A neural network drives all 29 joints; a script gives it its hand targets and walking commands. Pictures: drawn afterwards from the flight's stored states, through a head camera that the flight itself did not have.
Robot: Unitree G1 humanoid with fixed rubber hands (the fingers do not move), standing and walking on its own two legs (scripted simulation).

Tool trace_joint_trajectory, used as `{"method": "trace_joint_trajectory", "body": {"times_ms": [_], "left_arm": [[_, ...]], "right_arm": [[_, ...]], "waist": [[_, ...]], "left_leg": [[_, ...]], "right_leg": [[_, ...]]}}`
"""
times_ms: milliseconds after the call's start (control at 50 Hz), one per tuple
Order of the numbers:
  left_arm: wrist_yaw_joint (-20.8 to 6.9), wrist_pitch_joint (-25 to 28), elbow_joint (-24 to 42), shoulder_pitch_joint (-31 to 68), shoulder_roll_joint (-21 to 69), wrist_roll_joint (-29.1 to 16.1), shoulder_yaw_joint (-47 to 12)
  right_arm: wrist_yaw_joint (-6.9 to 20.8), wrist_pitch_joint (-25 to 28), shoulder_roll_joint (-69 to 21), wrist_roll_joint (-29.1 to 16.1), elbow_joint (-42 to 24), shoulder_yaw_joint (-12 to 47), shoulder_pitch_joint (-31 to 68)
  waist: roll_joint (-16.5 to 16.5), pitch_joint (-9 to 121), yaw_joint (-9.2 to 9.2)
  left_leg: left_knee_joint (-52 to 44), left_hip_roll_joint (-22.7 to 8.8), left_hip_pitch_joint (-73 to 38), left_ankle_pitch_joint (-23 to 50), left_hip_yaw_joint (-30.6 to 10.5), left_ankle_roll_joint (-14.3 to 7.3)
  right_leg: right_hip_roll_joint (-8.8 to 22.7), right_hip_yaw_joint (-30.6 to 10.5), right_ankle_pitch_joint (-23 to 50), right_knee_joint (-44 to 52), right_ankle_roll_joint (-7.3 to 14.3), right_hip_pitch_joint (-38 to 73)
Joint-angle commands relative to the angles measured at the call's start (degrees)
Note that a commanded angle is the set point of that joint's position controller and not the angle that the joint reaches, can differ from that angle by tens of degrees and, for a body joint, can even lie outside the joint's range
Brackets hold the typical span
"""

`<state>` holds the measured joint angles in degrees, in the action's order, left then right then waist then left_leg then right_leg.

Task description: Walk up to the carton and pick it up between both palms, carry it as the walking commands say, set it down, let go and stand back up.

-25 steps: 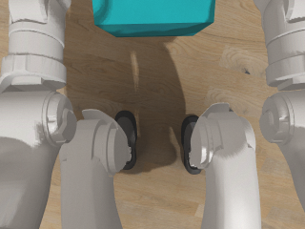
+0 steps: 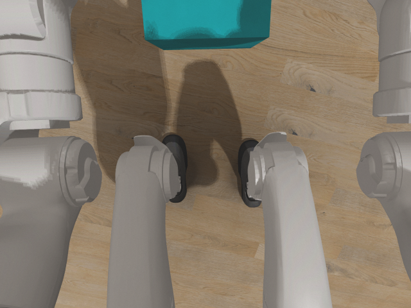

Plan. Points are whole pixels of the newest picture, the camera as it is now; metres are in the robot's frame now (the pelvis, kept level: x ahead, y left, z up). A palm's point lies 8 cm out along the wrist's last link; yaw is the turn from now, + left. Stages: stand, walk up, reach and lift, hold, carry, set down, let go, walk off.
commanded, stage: set down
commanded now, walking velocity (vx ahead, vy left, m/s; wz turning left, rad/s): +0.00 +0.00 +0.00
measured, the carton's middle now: out of the picture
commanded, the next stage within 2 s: let go in 0.50 s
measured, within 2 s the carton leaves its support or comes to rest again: neither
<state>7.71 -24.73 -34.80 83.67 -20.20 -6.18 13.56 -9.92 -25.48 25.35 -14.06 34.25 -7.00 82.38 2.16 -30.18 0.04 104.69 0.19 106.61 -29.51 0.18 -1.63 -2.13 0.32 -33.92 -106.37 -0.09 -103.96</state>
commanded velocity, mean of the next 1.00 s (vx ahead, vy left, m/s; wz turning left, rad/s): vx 0.00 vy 0.00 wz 0.00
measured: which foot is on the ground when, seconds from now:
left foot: down 0.00-1.00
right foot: down 0.00-1.00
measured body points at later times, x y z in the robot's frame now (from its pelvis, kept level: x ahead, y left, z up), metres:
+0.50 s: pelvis -0.01 +0.00 +0.13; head +0.36 -0.01 +0.37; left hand +0.58 +0.18 +0.03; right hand +0.57 -0.20 +0.02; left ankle +0.12 +0.11 -0.45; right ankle +0.10 -0.12 -0.45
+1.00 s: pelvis +0.00 -0.01 +0.20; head +0.30 -0.02 +0.52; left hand +0.44 +0.23 +0.10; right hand +0.42 -0.23 +0.07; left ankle +0.12 +0.11 -0.45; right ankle +0.10 -0.12 -0.45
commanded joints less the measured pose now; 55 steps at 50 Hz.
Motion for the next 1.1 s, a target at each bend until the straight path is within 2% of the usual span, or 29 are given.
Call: {"method": "trace_joint_trajectory", "body": {"times_ms": [0, 60, 140, 180, 220, 260, 300, 320, 360, 380, 440, 460, 480, 540, 580, 620, 660, 700, 720, 780, 820, 880, 960, 980, 1020, 1060, 1080], "left_arm": [[0.34, -2.6, 19.73, 21.08, -20.59, -3.13, -1.64], [-0.5, -3.76, 13.72, 18.08, -18.9, -2.61, -1.75], [-2.04, -2.39, 4.54, 15.69, -16.3, -1.36, -1.35], [-2.53, -0.98, 4.87, 16.03, -16.49, -0.53, -0.9], [-2.51, 0.3, 8.29, 17.72, -17.53, -0.05, -0.42], [-1.95, 1.04, 13.83, 20.18, -18.7, -0.11, -0.53], [-1.57, 1.13, 17.41, 23.4, -19.87, -0.71, -1.17], [-1.37, 0.76, 18.6, 24.15, -20.16, -1.2, -1.52], [-1.0, -0.31, 20.29, 25.98, -21.08, -1.94, -2.05], [-0.89, -1.1, 17.74, 25.53, -20.93, -1.97, -2.39], [-2.08, -2.67, 2.76, 24.22, -18.32, -0.72, -1.26], [-2.56, -2.82, -0.96, 23.23, -17.44, 0.02, -0.62], [-3.18, -2.79, -5.71, 21.48, -17.15, 1.04, 0.41], [-4.14, -1.66, -9.55, 18.19, -14.98, 3.06, 0.64], [-3.92, -0.05, -5.88, 14.61, -14.08, 4.29, 0.7], [-2.91, 1.53, 3.41, 4.68, -13.75, 5.72, 0.12], [-1.86, 1.94, 16.62, -1.83, -14.35, 5.23, -1.38], [-1.96, 1.74, 26.69, -6.24, -15.49, 3.44, -3.3], [-2.39, 1.35, 30.32, -7.24, -16.03, 2.08, -4.48], [-4.23, -0.46, 35.62, -16.36, -12.94, -0.15, -7.69], [-5.53, -1.29, 35.64, -25.55, -10.13, -0.78, -8.86], [-7.44, -1.26, 29.54, -38.75, -7.22, -1.36, -10.26], [-9.13, 2.13, 22.65, -55.37, -3.82, 0.83, -9.0], [-9.37, 3.47, 20.91, -57.43, -3.01, 1.4, -8.49], [-9.58, 6.83, 22.4, -59.9, -1.55, 2.31, -7.67], [-10.33, 9.64, 17.59, -59.97, -0.05, 2.83, -8.84], [-10.77, 11.25, 18.35, -59.0, 0.32, 3.04, -9.58]], "right_arm": [[0.46, -2.87, 12.49, 2.16, -20.23, -4.8, 17.61], [1.32, -3.66, 10.66, 1.78, -16.49, -4.29, 16.81], [3.15, -2.0, 7.33, 2.11, -7.67, -3.88, 15.56], [3.76, -0.88, 6.35, 2.75, -5.17, -4.06, 14.9], [3.81, -0.06, 6.95, 3.38, -4.99, -4.91, 14.81], [3.42, 0.51, 8.53, 3.97, -8.0, -6.04, 15.66], [2.74, 0.51, 10.49, 3.72, -10.9, -6.84, 17.68], [2.44, 0.31, 11.69, 4.06, -12.93, -7.22, 18.48], [1.7, -0.48, 13.12, 3.78, -16.96, -7.35, 20.72], [1.5, -1.07, 13.82, 4.22, -16.28, -8.0, 20.69], [2.29, -2.13, 11.48, 5.35, -4.73, -7.2, 21.35], [2.86, -2.14, 10.65, 5.82, -2.1, -7.0, 21.56], [3.57, -2.23, 9.0, 5.95, 0.94, -5.97, 21.2], [5.36, -1.64, 5.62, 7.05, 6.08, -4.82, 18.01], [5.8, -0.43, 3.91, 8.21, 4.69, -4.64, 13.77], [5.89, 0.74, 2.16, 8.85, -1.94, -3.48, 4.04], [5.56, 0.87, 2.53, 10.21, -11.04, -2.95, -3.69], [4.78, 0.67, 3.93, 10.41, -21.9, -2.33, -7.35], [4.49, 0.59, 5.49, 10.42, -27.07, -2.36, -7.8], [4.44, 0.08, 7.72, 12.03, -35.73, -2.47, -15.59], [4.71, -0.32, 6.8, 12.76, -36.91, -2.06, -24.08], [5.88, -0.12, 2.79, 11.59, -34.12, -0.39, -35.77], [9.11, 3.17, -4.22, 8.53, -29.49, 3.32, -51.24], [9.91, 4.45, -5.77, 7.97, -27.16, 4.04, -53.47], [11.11, 8.07, -7.21, 7.93, -27.97, 4.44, -55.71], [12.05, 10.7, -7.78, 10.2, -21.07, 2.75, -57.27], [12.37, 11.95, -7.59, 11.08, -19.98, 1.95, -57.59]], "waist": [[-2.98, 144.2, -2.97], [-4.06, 134.46, -2.52], [-5.48, 121.23, -1.93], [-5.32, 122.1, -1.38], [-4.97, 125.94, -1.45], [-3.76, 133.36, -2.05], [-2.22, 137.5, -2.71], [-2.21, 140.11, -3.5], [-1.98, 144.19, -3.59], [-1.9, 142.43, -3.95], [-3.23, 124.46, -3.49], [-3.54, 119.71, -2.93], [-4.69, 114.86, -1.51], [-5.09, 110.68, 0.34], [-5.78, 117.01, 0.86], [-5.15, 131.61, 1.58], [-3.83, 145.5, 0.07], [-3.92, 151.42, -1.02], [-3.68, 150.45, -1.81], [-2.55, 143.35, -3.41], [-2.35, 137.69, -4.15], [-3.64, 121.94, -4.37], [-4.25, 100.89, -1.59], [-4.23, 94.33, -0.84], [-4.0, 88.37, 0.4], [-3.91, 71.79, 0.07], [-3.59, 66.7, -0.36]], "left_leg": [[-14.97, 4.75, -70.99, 37.74, -0.15, 0.59], [-19.62, 4.97, -67.12, 34.89, -0.41, 0.29], [-24.7, 4.74, -62.1, 32.94, -0.99, -0.4], [-26.68, 4.85, -63.44, 34.7, -1.17, -0.51], [-28.41, 4.93, -67.76, 37.41, -1.06, -0.31], [-29.78, 4.94, -74.67, 41.29, -1.17, 0.03], [-31.18, 4.77, -80.29, 42.54, -1.25, 0.29], [-31.94, 4.6, -82.84, 42.95, -1.48, 0.46], [-34.02, 4.61, -86.84, 42.56, -1.28, 0.69], [-35.47, 4.34, -86.46, 40.77, -1.26, 0.93], [-39.06, 3.41, -76.85, 29.5, -1.39, 0.49], [-40.14, 3.4, -73.92, 26.45, -1.28, 0.34], [-41.22, 3.34, -71.19, 23.9, -1.21, -0.09], [-43.18, 2.9, -70.71, 20.63, -1.0, -0.33], [-43.26, 2.66, -76.72, 24.59, -1.16, -0.48], [-42.57, 2.82, -87.53, 34.97, -0.96, -0.18], [-41.9, 3.12, -98.36, 44.59, -0.88, 0.31], [-41.52, 3.51, -102.02, 50.15, -0.68, 0.25], [-41.6, 3.54, -101.77, 49.99, -0.46, 0.26], [-44.03, 3.42, -99.55, 45.37, -0.55, 0.81], [-46.16, 3.0, -97.57, 41.84, -0.8, 1.14], [-50.49, 2.29, -92.38, 32.51, -1.01, 1.18], [-55.88, 1.69, -89.8, 23.01, -1.73, 0.78], [-57.26, 1.72, -88.76, 20.44, -1.78, 0.73], [-58.41, 2.27, -88.6, 20.73, -1.75, 0.54], [-61.17, 1.99, -82.9, 14.39, -1.25, 0.61], [-62.37, 1.87, -81.31, 11.42, -0.64, 0.73]], "right_leg": [[-4.75, 2.98, 32.82, 19.12, -0.99, 47.19], [-4.47, 2.12, 31.5, 23.0, -1.28, 48.12], [-3.87, 1.02, 31.26, 27.27, -1.4, 46.82], [-3.79, 0.37, 34.03, 29.05, -1.38, 49.57], [-4.03, 0.49, 36.31, 30.77, -1.39, 51.86], [-4.49, 0.72, 39.14, 32.64, -1.3, 54.95], [-4.58, 0.92, 38.74, 34.51, -1.3, 55.6], [-4.63, 1.07, 39.12, 35.6, -1.23, 57.39], [-4.73, 1.36, 38.31, 38.09, -1.36, 61.03], [-4.61, 1.69, 36.63, 39.16, -1.47, 61.06], [-3.41, 1.31, 26.23, 42.92, -1.07, 56.03], [-3.08, 1.22, 23.45, 43.99, -0.98, 55.08], [-2.79, 0.93, 20.97, 44.92, -1.09, 53.88], [-2.33, 0.48, 18.29, 45.89, -0.92, 52.76], [-2.3, 0.52, 22.09, 45.87, -0.94, 55.96], [-2.75, 0.37, 31.77, 45.78, -1.14, 63.54], [-3.36, 0.7, 40.4, 45.75, -1.39, 70.13], [-3.56, 0.5, 46.04, 45.97, -1.55, 74.76], [-3.44, 0.33, 46.21, 46.3, -1.51, 75.67], [-2.82, -0.61, 43.67, 48.35, -1.08, 79.04], [-2.47, -1.14, 41.37, 50.43, -0.76, 81.08], [-2.01, -1.05, 33.36, 54.25, -0.77, 80.46], [-0.93, -0.91, 24.67, 58.79, -0.4, 78.7], [-0.64, -0.77, 22.25, 59.98, -0.32, 77.53], [-0.44, -1.25, 22.28, 61.75, -0.21, 78.18], [-0.11, -1.17, 16.27, 64.85, -0.31, 73.65], [-0.12, -1.03, 13.63, 65.85, -0.15, 72.69]]}}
